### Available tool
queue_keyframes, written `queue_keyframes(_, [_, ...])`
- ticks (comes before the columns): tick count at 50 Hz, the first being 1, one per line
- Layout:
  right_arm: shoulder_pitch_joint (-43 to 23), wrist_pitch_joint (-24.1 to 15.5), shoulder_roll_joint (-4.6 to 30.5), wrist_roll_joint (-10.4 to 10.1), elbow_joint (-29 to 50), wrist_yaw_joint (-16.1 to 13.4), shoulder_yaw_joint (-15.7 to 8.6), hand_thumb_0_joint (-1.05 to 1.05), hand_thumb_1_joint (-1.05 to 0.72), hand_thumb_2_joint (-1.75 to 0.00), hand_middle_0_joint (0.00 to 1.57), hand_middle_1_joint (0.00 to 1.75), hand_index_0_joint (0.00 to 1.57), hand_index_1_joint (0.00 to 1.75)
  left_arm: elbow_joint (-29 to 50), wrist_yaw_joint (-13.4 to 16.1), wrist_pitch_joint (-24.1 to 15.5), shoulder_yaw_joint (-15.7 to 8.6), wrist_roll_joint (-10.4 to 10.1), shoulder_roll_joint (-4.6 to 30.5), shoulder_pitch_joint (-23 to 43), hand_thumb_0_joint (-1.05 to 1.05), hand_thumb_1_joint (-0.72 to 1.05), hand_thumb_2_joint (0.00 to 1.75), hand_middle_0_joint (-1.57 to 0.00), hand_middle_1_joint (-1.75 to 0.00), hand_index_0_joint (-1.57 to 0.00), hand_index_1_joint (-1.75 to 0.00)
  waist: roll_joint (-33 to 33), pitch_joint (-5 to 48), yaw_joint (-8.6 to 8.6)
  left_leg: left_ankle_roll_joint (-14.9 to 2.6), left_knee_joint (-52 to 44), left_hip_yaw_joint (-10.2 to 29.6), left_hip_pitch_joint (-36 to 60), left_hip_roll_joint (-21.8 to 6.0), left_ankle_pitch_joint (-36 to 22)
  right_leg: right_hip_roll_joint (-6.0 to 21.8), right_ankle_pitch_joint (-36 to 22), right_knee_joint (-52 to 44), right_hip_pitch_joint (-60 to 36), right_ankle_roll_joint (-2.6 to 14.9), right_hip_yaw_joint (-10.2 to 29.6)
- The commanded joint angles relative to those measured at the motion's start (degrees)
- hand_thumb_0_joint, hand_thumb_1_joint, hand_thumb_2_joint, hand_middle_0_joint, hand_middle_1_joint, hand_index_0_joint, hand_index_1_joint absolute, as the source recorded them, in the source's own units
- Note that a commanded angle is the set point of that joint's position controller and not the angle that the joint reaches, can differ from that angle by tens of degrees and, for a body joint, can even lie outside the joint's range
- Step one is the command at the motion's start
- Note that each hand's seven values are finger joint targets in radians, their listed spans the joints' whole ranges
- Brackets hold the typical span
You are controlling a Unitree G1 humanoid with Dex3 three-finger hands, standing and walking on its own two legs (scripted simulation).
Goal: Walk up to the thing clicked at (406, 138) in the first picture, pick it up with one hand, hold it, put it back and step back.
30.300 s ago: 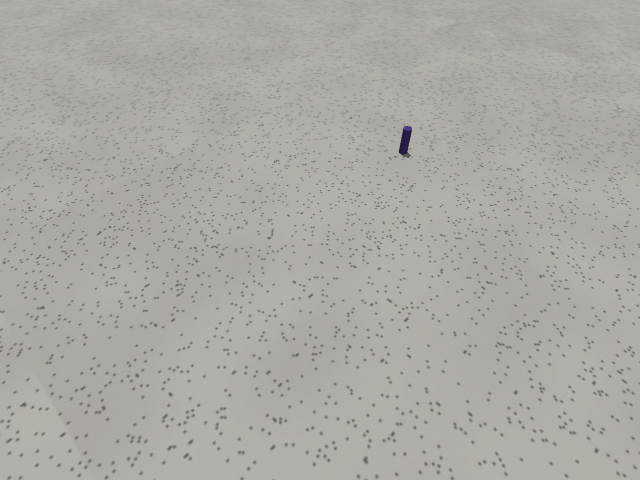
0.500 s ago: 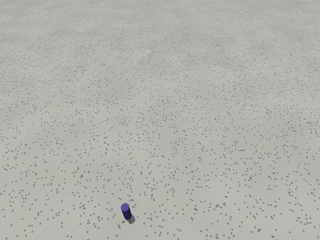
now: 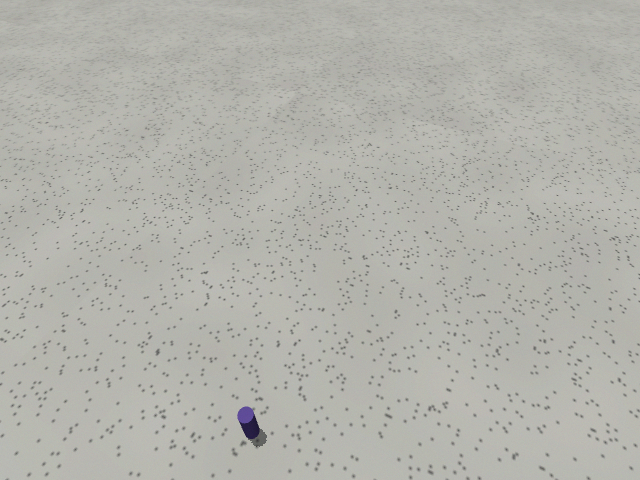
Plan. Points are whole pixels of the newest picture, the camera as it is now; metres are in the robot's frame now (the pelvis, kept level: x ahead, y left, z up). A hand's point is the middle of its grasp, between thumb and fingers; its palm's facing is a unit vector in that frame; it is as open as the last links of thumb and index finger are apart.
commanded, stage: stand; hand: left
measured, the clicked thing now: (248, 423) +0.42 +0.20 -0.71
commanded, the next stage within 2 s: step back in 0.70 s
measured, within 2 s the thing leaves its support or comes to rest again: neither
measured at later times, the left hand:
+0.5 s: hand out of the picture +0.09 +0.25 -0.16, palm faces -0.01 -0.94 -0.34, open 7.4 cm
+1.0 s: hand out of the picture +0.10 +0.30 -0.18, palm faces +0.00 -0.93 -0.37, open 7.4 cm
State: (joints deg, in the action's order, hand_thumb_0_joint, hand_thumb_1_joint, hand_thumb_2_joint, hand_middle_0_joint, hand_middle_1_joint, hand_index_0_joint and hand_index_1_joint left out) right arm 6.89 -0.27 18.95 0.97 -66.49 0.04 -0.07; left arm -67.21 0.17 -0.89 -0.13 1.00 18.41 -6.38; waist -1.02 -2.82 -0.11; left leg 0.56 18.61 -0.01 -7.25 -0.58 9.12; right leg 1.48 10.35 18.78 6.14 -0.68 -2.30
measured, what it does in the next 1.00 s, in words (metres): stands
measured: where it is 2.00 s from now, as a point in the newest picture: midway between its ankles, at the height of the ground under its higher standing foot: outside the picture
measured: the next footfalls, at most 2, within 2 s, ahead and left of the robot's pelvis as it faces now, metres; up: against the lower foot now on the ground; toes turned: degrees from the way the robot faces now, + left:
right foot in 1.36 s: -0.08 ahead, -0.10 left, +0.00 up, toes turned +1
left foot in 1.70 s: -0.14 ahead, +0.15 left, +0.00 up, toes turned -2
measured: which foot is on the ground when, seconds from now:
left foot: down 0.00-1.00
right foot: down 0.00-1.00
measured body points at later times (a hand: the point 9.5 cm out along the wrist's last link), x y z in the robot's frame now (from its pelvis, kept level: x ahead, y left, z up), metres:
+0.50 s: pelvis +0.01 +0.00 +0.00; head +0.02 -0.01 +0.45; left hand +0.09 +0.30 -0.13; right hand +0.09 -0.30 -0.14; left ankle +0.01 +0.12 -0.75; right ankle +0.00 -0.12 -0.75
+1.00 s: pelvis -0.03 +0.03 -0.03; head +0.03 +0.04 +0.42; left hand +0.10 +0.35 -0.15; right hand +0.05 -0.30 -0.14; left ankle -0.03 +0.13 -0.75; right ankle +0.00 -0.12 -0.75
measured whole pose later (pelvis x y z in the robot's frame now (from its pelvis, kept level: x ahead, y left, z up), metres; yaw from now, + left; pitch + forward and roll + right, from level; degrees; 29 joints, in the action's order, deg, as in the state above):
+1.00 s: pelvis -0.03 +0.03 -0.03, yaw +1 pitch -1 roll -1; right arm 7.8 2.3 23.3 0.5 -55.7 1.2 -3.6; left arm -55.0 0.4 2.6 -3.8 0.7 21.8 -2.7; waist 0.3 -8.6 1.2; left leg -2.4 38.7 1.9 -17.2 1.7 19.5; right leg 3.8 17.8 38.4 19.1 -0.7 -1.7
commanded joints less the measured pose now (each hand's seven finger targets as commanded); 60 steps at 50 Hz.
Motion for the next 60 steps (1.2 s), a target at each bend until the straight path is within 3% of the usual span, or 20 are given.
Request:
queue_keyframes(1, [-2.0,-1.2,11.4,0.0,3.0,-1.0,-2.0,0.00,-0.90,-0.90,0.20,0.30,0.20,0.30,3.0,1.1,-1.0,-2.1,-0.1,11.8,1.7,0.00,0.90,0.90,-0.20,-0.30,-0.20,-0.30,0.7,3.1,-0.22,-1.36,-3.5,5.5,0.1,-6.4,-5.3,6.4,-5.4,-3.7,-0.8,1.03,5.2])
queue_keyframes(11, [-2.6,-1.4,11.6,-0.1,3.3,-1.1,-2.2,0.00,-0.90,-0.90,0.20,0.30,0.20,0.30,3.5,1.1,-1.0,-2.5,-0.1,12.1,2.6,0.00,0.90,0.90,-0.20,-0.30,-0.20,-0.30,1.6,5.2,-0.05,-1.37,-2.6,5.0,2.3,-6.9,-11.9,6.6,-11.4,-2.9,-2.3,0.93,4.7])
queue_keyframes(19, [-3.1,-1.3,11.9,-0.2,3.3,-1.0,-2.1,0.00,-0.90,-0.90,0.20,0.30,0.20,0.30,3.7,0.9,-1.0,-2.5,-0.1,12.3,2.7,0.00,0.90,0.90,-0.20,-0.30,-0.20,-0.30,0.8,3.7,-0.12,-1.25,-3.6,5.0,1.1,-6.8,-7.5,6.6,-7.7,-4.2,-2.0,0.99,5.1])
queue_keyframes(23, [-3.3,-1.5,12.1,-0.1,3.7,-1.1,-2.1,0.00,-0.90,-0.90,0.20,0.30,0.20,0.30,4.1,1.0,-1.2,-2.6,-0.1,12.4,2.8,0.00,0.90,0.90,-0.20,-0.30,-0.20,-0.30,0.8,5.4,-0.16,-1.48,-2.7,5.0,2.4,-7.2,-11.8,7.1,-12.1,-3.1,-3.2,1.10,4.9])
queue_keyframes(34, [-2.6,-1.4,12.0,-0.2,3.5,-0.9,-2.0,0.00,-0.90,-0.90,0.20,0.30,0.20,0.30,4.0,0.7,-0.9,-2.6,-0.3,12.4,2.4,0.00,0.90,0.90,-0.20,-0.30,-0.20,-0.30,0.6,3.2,0.18,-0.99,-4.0,5.1,0.7,-6.6,-6.4,6.7,-6.8,-4.2,-2.0,1.34,4.9])
queue_keyframes(35, [-4.4,-0.3,15.1,-0.6,5.3,-0.5,-3.4,0.00,-0.90,-0.90,0.20,0.30,0.20,0.30,5.5,0.9,-0.3,-5.6,-1.4,16.7,2.1,0.00,0.90,0.90,-0.20,-0.30,-0.20,-0.30,1.4,-3.7,0.22,-2.90,2.4,5.8,-4.5,-5.4,-14.6,5.9,-14.7,0.5,2.4,2.00,5.5])
queue_keyframes(39, [-1.5,0.8,13.5,-1.3,8.7,-0.2,-4.3,0.00,-0.90,-0.90,0.20,0.30,0.20,0.30,9.8,1.2,0.2,-6.6,-1.2,16.1,1.5,0.00,0.90,0.90,-0.20,-0.30,-0.20,-0.30,3.3,6.7,1.05,-3.83,13.1,3.2,-2.8,-3.2,-15.8,8.8,-20.4,3.9,-0.1,6.64,6.8])
queue_keyframes(41, [-0.9,1.6,13.0,-1.2,10.0,-0.1,-4.6,0.00,-0.90,-0.90,0.20,0.30,0.20,0.30,12.2,1.2,0.6,-6.9,-1.0,16.9,3.1,0.00,0.90,0.90,-0.20,-0.30,-0.20,-0.30,6.1,7.7,0.90,-3.20,20.2,1.5,-3.8,0.2,-7.2,13.2,-21.3,3.4,2.9,10.19,10.8])
queue_keyframes(43, [1.9,2.5,12.7,-0.9,11.1,0.2,-5.0,0.00,-0.90,-0.90,0.20,0.30,0.20,0.30,15.3,1.3,1.1,-7.1,-0.1,17.8,6.4,0.00,0.90,0.90,-0.20,-0.30,-0.20,-0.30,11.0,7.1,1.88,-3.60,28.6,1.8,-6.2,2.6,11.1,18.2,-20.6,3.5,6.2,14.21,14.0])
queue_keyframes(44, [3.2,2.8,12.6,-0.8,11.7,0.3,-5.2,0.00,-0.90,-0.90,0.20,0.30,0.20,0.30,16.4,1.4,1.2,-7.2,0.4,17.9,7.6,0.00,0.90,0.90,-0.20,-0.30,-0.20,-0.30,12.2,6.3,2.37,-4.16,30.2,3.2,-6.9,1.9,17.4,19.5,-20.1,4.7,8.1,14.86,14.1])
queue_keyframes(46, [5.5,2.8,12.9,-1.0,12.5,0.6,-5.6,0.00,-0.90,-0.90,0.20,0.30,0.20,0.30,18.1,1.4,1.4,-6.9,0.5,17.4,9.8,0.00,0.90,0.90,-0.20,-0.30,-0.20,-0.30,11.6,4.4,3.46,-4.79,26.3,4.0,-6.8,0.8,14.9,17.2,-18.1,8.6,10.3,12.45,11.2])
queue_keyframes(47, [6.4,2.3,13.0,-0.9,12.5,0.6,-5.7,0.00,-0.90,-0.90,0.20,0.30,0.20,0.30,18.4,1.4,1.7,-6.5,0.3,16.9,9.4,0.00,0.90,0.90,-0.20,-0.30,-0.20,-0.30,9.4,4.5,3.32,-4.61,18.9,2.9,-6.6,0.1,4.0,14.0,-16.5,13.2,8.9,9.94,8.5])
queue_keyframes(48, [5.7,1.9,14.8,-0.1,13.1,0.3,-6.2,0.00,-0.90,-0.90,0.20,0.30,0.20,0.30,18.7,1.2,2.3,-6.3,-0.3,15.1,8.5,0.00,0.90,0.90,-0.20,-0.30,-0.20,-0.30,1.2,3.1,2.70,-5.23,10.6,7.7,-8.8,-4.3,-13.3,7.5,-9.7,21.0,9.1,6.26,4.1])
queue_keyframes(49, [3.9,1.5,18.4,0.7,14.3,0.2,-7.0,0.00,-0.90,-0.90,0.20,0.30,0.20,0.30,19.1,1.3,2.8,-6.0,-1.2,12.6,6.6,0.00,0.90,0.90,-0.20,-0.30,-0.20,-0.30,-7.8,2.5,1.68,-8.64,4.9,18.5,-6.8,-11.2,-25.1,-2.4,3.0,29.8,13.9,3.00,1.9])
queue_keyframes(50, [4.8,0.9,20.9,0.9,14.8,0.1,-7.5,0.00,-0.90,-0.90,0.20,0.30,0.20,0.30,19.4,1.6,3.3,-6.0,-1.0,12.0,5.0,0.00,0.90,0.90,-0.20,-0.30,-0.20,-0.30,-9.7,4.6,1.81,-13.73,5.0,24.3,-2.6,-16.2,-35.0,-6.6,25.4,38.0,18.1,2.86,7.1])
queue_keyframes(51, [4.7,0.7,22.1,0.9,15.8,-0.2,-7.8,0.00,-0.90,-0.90,0.20,0.30,0.20,0.30,19.2,2.1,3.4,-5.7,-0.7,11.8,4.3,0.00,0.90,0.90,-0.20,-0.30,-0.20,-0.30,-9.4,6.5,2.51,-15.42,5.2,27.2,-2.8,-18.2,-35.1,-7.5,29.3,43.7,18.9,2.72,12.1])
queue_keyframes(52, [2.9,0.8,20.9,0.6,16.7,-0.6,-7.6,0.00,-0.90,-0.90,0.20,0.30,0.20,0.30,19.0,2.5,3.6,-5.8,-0.6,12.4,4.5,0.00,0.90,0.90,-0.20,-0.30,-0.20,-0.30,-7.4,7.0,2.36,-14.75,5.5,25.8,-3.0,-17.7,-32.7,-7.5,28.0,47.2,19.8,3.07,14.8])
queue_keyframes(54, [-1.8,0.7,17.8,0.8,18.3,-1.4,-6.9,0.00,-0.90,-0.90,0.20,0.30,0.20,0.30,18.0,2.6,3.6,-5.7,-1.2,13.1,0.8,0.00,0.90,0.90,-0.20,-0.30,-0.20,-0.30,-7.0,6.3,-0.93,-13.19,8.7,17.4,-1.0,-13.5,-31.1,-6.8,22.0,51.2,22.5,2.67,14.4])
queue_keyframes(55, [-1.1,0.7,16.8,0.9,19.1,-1.6,-6.7,0.00,-0.90,-0.90,0.20,0.30,0.20,0.30,18.1,2.4,3.6,-6.0,-1.1,13.7,0.0,0.00,0.90,0.90,-0.20,-0.30,-0.20,-0.30,-7.0,6.3,-1.07,-13.11,9.1,16.4,-0.2,-12.7,-29.0,-6.3,20.3,51.2,22.4,2.24,13.5])
queue_keyframes(60, [4.1,0.7,15.9,0.7,20.4,-2.1,-7.0,0.00,-0.90,-0.90,0.20,0.30,0.20,0.30,20.8,2.0,2.7,-6.6,-0.3,13.7,1.7,0.00,0.90,0.90,-0.20,-0.30,-0.20,-0.30,-4.6,5.7,2.59,-16.68,11.0,16.2,5.2,-14.5,-30.6,-4.8,21.4,42.3,22.5,-0.47,10.7])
